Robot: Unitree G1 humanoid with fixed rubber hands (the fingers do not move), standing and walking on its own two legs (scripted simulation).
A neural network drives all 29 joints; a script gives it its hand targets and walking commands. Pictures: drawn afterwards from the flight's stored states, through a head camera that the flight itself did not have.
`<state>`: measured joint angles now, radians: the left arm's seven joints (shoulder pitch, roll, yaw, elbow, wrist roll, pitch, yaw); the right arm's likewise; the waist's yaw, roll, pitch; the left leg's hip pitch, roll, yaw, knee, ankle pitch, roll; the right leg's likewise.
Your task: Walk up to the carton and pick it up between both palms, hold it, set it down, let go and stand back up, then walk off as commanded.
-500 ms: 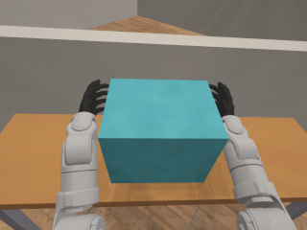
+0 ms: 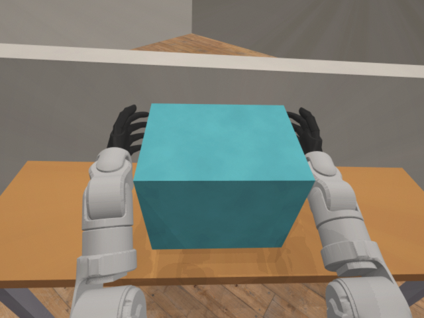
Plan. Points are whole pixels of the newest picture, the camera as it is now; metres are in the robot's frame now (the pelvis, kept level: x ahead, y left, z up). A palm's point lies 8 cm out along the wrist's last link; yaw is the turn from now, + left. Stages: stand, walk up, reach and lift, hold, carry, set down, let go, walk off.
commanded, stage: hold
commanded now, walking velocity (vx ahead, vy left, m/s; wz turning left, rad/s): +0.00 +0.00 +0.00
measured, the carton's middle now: (218, 177) +0.34 +0.00 +0.15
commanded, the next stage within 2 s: none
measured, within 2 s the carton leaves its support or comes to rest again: neither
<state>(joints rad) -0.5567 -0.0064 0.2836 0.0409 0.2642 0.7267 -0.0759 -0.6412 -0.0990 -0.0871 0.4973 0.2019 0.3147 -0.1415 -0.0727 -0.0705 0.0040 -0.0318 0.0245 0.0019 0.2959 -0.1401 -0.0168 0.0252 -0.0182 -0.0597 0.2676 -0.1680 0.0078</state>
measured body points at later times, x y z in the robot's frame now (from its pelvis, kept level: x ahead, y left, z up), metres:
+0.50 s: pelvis +0.00 +0.00 +0.00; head -0.05 +0.03 +0.45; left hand +0.36 +0.17 +0.20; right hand +0.37 -0.17 +0.20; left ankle +0.02 +0.13 -0.75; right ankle +0.00 -0.12 -0.75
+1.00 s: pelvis +0.00 +0.00 +0.00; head -0.05 +0.02 +0.45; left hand +0.36 +0.17 +0.21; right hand +0.38 -0.17 +0.21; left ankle +0.02 +0.13 -0.75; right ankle +0.00 -0.12 -0.75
